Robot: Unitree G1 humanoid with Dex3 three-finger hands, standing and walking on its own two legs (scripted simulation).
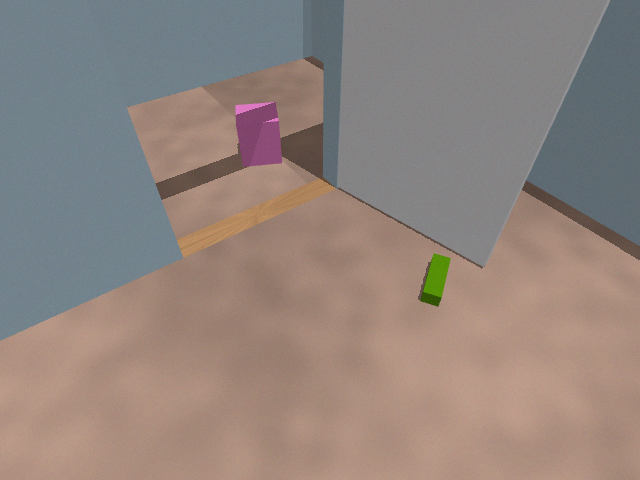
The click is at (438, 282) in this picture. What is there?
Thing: lying carton
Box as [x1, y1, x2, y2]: [420, 253, 450, 306]
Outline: 434,253 420,300 437,306 441,297 450,258
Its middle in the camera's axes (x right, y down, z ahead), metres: +0.45 +0.14 +1.56
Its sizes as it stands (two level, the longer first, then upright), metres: 0.209 0.069 0.059
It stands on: the floor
